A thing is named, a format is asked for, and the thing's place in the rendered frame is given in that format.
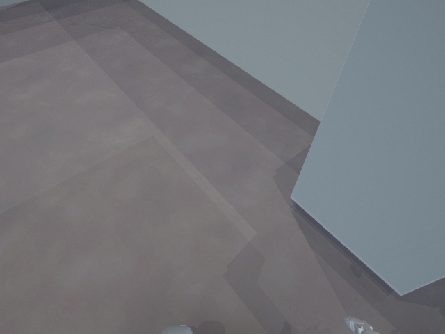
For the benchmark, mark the right robot hand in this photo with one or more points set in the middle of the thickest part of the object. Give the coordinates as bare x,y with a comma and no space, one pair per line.
358,327

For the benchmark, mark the fridge door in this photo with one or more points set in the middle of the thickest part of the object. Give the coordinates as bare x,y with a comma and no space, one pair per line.
375,172

